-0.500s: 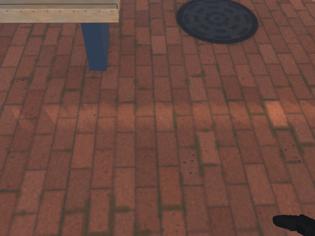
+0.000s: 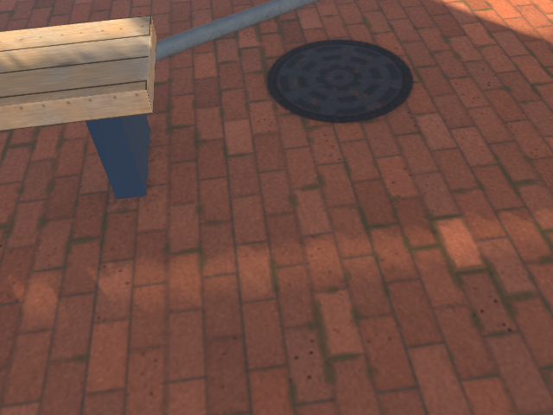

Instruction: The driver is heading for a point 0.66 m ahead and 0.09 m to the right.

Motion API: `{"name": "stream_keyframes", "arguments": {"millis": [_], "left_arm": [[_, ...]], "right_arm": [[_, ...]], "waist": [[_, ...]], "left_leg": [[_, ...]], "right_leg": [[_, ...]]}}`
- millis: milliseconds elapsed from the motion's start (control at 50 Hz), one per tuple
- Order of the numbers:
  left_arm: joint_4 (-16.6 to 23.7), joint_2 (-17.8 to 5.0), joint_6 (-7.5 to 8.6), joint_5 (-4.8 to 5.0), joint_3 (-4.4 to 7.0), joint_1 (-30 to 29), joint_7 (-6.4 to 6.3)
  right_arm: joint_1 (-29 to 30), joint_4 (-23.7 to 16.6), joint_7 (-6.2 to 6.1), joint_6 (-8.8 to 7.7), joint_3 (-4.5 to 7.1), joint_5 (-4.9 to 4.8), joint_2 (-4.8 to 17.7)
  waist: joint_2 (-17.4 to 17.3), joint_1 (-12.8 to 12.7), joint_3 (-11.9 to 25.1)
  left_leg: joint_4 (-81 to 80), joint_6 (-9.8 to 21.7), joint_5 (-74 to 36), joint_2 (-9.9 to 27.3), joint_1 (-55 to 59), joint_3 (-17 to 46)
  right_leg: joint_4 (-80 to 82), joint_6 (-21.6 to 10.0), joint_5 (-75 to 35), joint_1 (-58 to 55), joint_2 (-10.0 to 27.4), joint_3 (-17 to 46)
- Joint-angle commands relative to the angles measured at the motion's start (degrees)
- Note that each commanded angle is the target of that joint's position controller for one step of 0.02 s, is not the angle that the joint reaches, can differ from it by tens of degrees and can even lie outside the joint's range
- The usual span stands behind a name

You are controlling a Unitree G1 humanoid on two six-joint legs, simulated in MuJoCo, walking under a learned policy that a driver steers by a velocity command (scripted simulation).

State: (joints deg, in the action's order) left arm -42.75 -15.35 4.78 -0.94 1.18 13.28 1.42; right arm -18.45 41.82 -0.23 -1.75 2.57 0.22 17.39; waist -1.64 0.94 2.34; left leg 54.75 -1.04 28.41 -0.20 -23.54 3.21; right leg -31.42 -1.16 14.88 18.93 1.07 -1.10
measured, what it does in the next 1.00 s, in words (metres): walks ahead: left foot, then right foot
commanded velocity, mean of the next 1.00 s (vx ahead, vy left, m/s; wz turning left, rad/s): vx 0.42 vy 0.00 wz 0.01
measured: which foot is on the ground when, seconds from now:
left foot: up 0.00-0.28, down 0.30-0.74, up 0.76-1.00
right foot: down 0.00-0.30, up 0.32-0.72, down 0.74-1.00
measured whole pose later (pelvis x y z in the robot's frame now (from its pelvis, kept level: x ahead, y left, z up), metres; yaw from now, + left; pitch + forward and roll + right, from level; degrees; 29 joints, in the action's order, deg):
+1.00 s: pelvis +0.24 -0.10 +0.01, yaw +0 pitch +2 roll +1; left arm -52.5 -12.2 4.7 -0.2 0.7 26.3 0.4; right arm -6.0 37.0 1.3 -4.5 2.5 -0.3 14.7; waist -3.0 -4.5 -0.4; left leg 47.3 0.7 -1.6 4.4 -42.2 0.7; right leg -16.3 -2.8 16.1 2.6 -1.6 -2.7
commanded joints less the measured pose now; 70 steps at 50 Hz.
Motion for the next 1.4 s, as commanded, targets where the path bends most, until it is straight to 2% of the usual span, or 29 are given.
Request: {"name": "stream_keyframes", "arguments": {"millis": [20,80,140,240,300,320,340,380,440,540,640,720,740,760,780,820,880,940,1000,1080,1140,1160,1180,1200,1220,1260,1280,1340,1400], "left_arm": [[3.0,-6.1,-0.22,-0.10,1.20,-1.5,-0.26],[2.2,-6.7,-1.31,-0.26,1.33,-4.9,-1.37],[1.0,-10.0,-3.38,1.24,2.69,-2.4,-2.24],[-0.1,-8.9,-7.06,1.71,3.04,-4.4,-4.53],[-2.3,-2.0,-6.17,0.82,0.89,-2.4,-3.06],[-1.7,-1.5,-5.31,-0.11,0.79,-1.2,-1.96],[0.1,-3.8,-4.33,1.13,1.35,-5.8,-1.68],[1.0,-9.1,-2.74,2.86,3.68,-8.3,-1.50],[-1.3,-6.5,-0.71,1.54,3.67,-6.4,-0.92],[-0.9,-2.2,-0.24,1.68,2.34,-8.8,-1.22],[0.6,-3.8,0.73,2.56,1.76,-10.1,-0.61],[-3.7,-6.1,1.49,2.88,2.69,4.9,-0.58],[-6.3,-10.6,1.67,2.10,4.07,15.6,-1.04],[-5.2,-16.6,1.63,1.11,5.18,17.5,-0.60],[-4.4,-13.9,2.21,1.07,4.62,15.2,0.02],[-3.2,-8.9,2.48,0.54,2.91,11.2,0.62],[-3.0,-4.5,1.64,-0.05,1.14,5.1,0.66],[-4.3,-5.2,1.23,0.52,1.30,5.7,-0.89],[-6.5,-6.5,0.45,1.20,1.47,11.0,-2.33],[-7.9,-7.9,-1.04,1.42,2.03,12.8,-3.16],[-6.9,-8.6,-1.91,1.25,2.69,9.4,-3.21],[-6.2,-8.0,-1.86,0.77,2.49,9.9,-2.98],[-5.7,-3.2,-1.49,-0.76,1.02,16.5,-2.41],[-8.4,-0.9,-1.49,0.23,-0.22,24.0,-1.42],[-8.7,-7.0,-1.91,1.68,1.62,20.7,-1.09],[-5.4,-6.5,-3.65,1.96,2.14,9.3,-2.14],[-5.3,-5.8,-4.88,1.29,2.33,9.1,-2.96],[-6.2,-1.9,-6.34,0.17,1.50,11.5,-4.02],[-6.4,-2.6,-6.48,0.06,1.74,9.9,-3.84]], "right_arm": [[2.2,-4.4,-0.98,0.31,1.09,0.25,4.0],[1.5,-3.2,-1.22,1.43,0.08,-0.15,0.6],[2.9,-3.1,-1.27,2.22,0.59,-0.57,2.4],[4.9,-2.9,-1.18,3.11,0.73,-0.40,2.0],[3.1,-1.6,-0.63,3.55,0.67,0.71,0.9],[2.0,-2.1,-1.25,3.79,2.33,0.29,7.0],[-3.0,-1.2,-1.00,2.96,3.70,0.18,11.1],[0.0,-1.0,-1.20,-0.48,2.99,0.31,8.9],[2.4,-1.5,-1.22,-2.46,2.31,-0.85,5.5],[0.9,-1.5,-1.27,-2.81,3.12,-1.55,7.1],[0.4,-1.2,-0.29,-2.77,3.64,-2.51,8.9],[3.5,-2.7,0.31,-1.98,1.70,-1.65,3.8],[7.0,-4.7,0.54,-2.51,0.12,-0.51,-1.1],[5.9,-8.4,0.55,-4.41,-0.72,-1.35,-3.6],[8.0,-9.2,0.37,-5.36,-0.06,-3.06,0.3],[8.6,-8.2,0.37,-5.15,0.49,-1.95,2.6],[7.7,-7.0,0.93,-3.65,1.21,-0.90,2.6],[11.6,-8.3,1.08,-3.23,0.65,-0.29,0.2],[19.1,-9.9,2.28,-3.59,-0.36,-0.51,-3.2],[22.1,-10.4,3.85,-3.82,0.37,-0.55,-1.1],[10.5,-6.2,3.55,-4.19,2.10,0.53,3.1],[5.2,-4.6,2.92,-4.33,2.54,1.27,5.3],[1.3,-4.1,2.33,-3.83,2.54,3.24,8.3],[0.8,-3.6,2.33,-3.22,1.07,1.98,3.3],[3.7,-4.0,2.30,-2.17,0.87,0.50,1.8],[12.5,-3.7,1.89,-1.51,-0.08,-0.17,-0.3],[15.2,-3.5,1.72,-1.46,-0.10,0.38,-0.3],[17.7,-2.0,1.58,-1.07,0.72,1.98,1.5],[17.7,-0.4,0.71,-0.38,0.82,1.13,1.8]], "waist": [[8.4,0.0,1.4],[11.1,1.7,3.4],[10.7,-0.6,4.8],[8.5,-1.2,2.6],[1.6,0.0,5.9],[-6.5,-2.1,2.8],[-14.4,2.9,-0.5],[-10.5,1.2,-7.4],[-5.2,-0.1,-2.7],[-7.1,0.9,-2.3],[-7.3,1.6,-3.5],[-2.3,-5.9,-0.1],[8.9,-10.5,1.7],[20.8,-8.8,2.8],[14.2,-8.7,1.0],[7.1,-5.9,-1.3],[8.0,-1.1,-6.7],[6.9,-1.1,-5.9],[6.7,-4.3,-4.7],[8.3,-4.0,-4.4],[7.9,2.6,2.2],[4.8,4.3,7.4],[-7.5,1.9,16.8],[-12.5,0.5,27.3],[-5.4,1.6,23.5],[0.2,-0.9,6.8],[-0.5,-2.7,3.9],[-5.0,-4.8,2.8],[-4.5,-4.6,4.5]], "left_leg": [[4.2,-1.7,-2.3,4.1,-12.4,1.8],[-7.4,-3.3,-10.0,1.8,0.2,-1.1],[-10.7,-3.3,-12.1,-0.1,-0.3,-2.2],[-17.3,-1.1,-11.8,0.3,-0.2,-2.1],[-31.5,3.1,-19.6,4.5,21.2,2.4],[-34.2,7.5,4.1,10.2,22.2,12.1],[-45.3,15.3,26.5,18.6,18.8,28.9],[-49.0,16.7,22.8,20.6,14.0,34.3],[-47.8,11.8,8.7,14.9,16.3,22.2],[-49.0,11.3,-0.2,11.1,10.5,11.5],[-46.1,12.3,-0.8,13.8,8.1,11.2],[-32.1,9.6,0.3,10.3,-2.0,7.2],[-9.8,6.3,-4.7,4.2,-12.6,0.8],[8.1,4.6,-0.5,-1.3,-31.7,-1.7],[18.1,5.5,-3.8,2.2,-40.7,3.5],[19.8,6.0,-12.5,6.2,-40.4,2.8],[10.9,2.9,-20.1,7.7,-27.5,0.8],[-1.1,1.0,-28.1,4.7,-19.0,-3.5],[-17.1,1.6,-37.1,0.8,-10.0,-6.5],[-25.6,3.8,-37.2,-0.5,-7.3,-4.5],[-30.4,7.3,-35.9,-2.7,4.8,-5.2],[-29.6,9.5,-52.9,1.5,17.8,-2.3],[-21.3,17.8,-79.2,16.2,40.7,11.7],[-24.0,26.3,-78.6,25.8,47.3,26.6],[-27.7,24.0,-63.3,22.3,39.0,23.8],[-34.3,18.6,-45.0,16.4,20.0,14.6],[-37.0,16.7,-38.6,14.6,11.4,11.9],[-40.1,15.3,-32.7,10.5,0.2,5.5],[-41.0,13.5,-15.5,9.9,-1.3,4.8]], "right_leg": [[9.2,-9.6,-47.2,-13.6,14.9,13.4],[8.2,-8.1,-60.9,-8.9,9.9,4.8],[6.7,-10.2,-61.9,-14.7,11.8,6.6],[2.9,-11.9,-56.0,-14.7,13.5,9.6],[5.3,-5.1,6.9,-0.6,7.3,6.7],[-4.4,-2.3,20.7,8.6,-0.7,0.7],[-16.2,-1.1,21.8,16.4,-4.5,-2.6],[-28.9,-2.0,15.8,22.5,1.1,4.5],[-26.9,-1.4,4.0,21.0,3.6,3.5],[-11.3,2.5,-4.9,11.8,2.0,-0.4],[-1.8,1.8,-3.5,5.3,1.9,-1.2],[2.4,-1.2,-1.2,-14.9,1.2,-2.7],[7.8,-3.8,8.2,-25.4,9.7,10.5],[16.0,-11.6,26.1,-34.6,20.8,36.2],[19.9,-14.9,38.6,-32.5,23.8,45.4],[18.7,-12.4,26.6,-27.1,19.6,34.0],[22.0,-9.9,-1.9,-12.3,12.1,18.0],[20.3,-7.3,-34.5,-8.9,7.8,5.2],[19.8,-4.6,-39.0,-10.5,6.0,1.1],[15.5,-4.9,-39.1,-18.4,9.5,3.2],[1.4,-3.8,-50.7,-22.9,8.5,3.5],[-8.9,-2.0,-43.2,-17.0,5.5,2.4],[-29.2,0.9,-8.9,1.8,0.1,1.9],[-41.3,3.1,25.5,9.0,-4.3,8.2],[-43.3,3.4,24.3,9.6,-1.2,10.7],[-36.9,4.6,19.0,12.1,2.4,6.6],[-31.4,5.0,16.5,7.7,3.9,6.6],[-18.4,5.7,12.3,-4.0,2.6,3.1],[-8.6,4.1,-0.7,-10.3,2.3,2.2]]}}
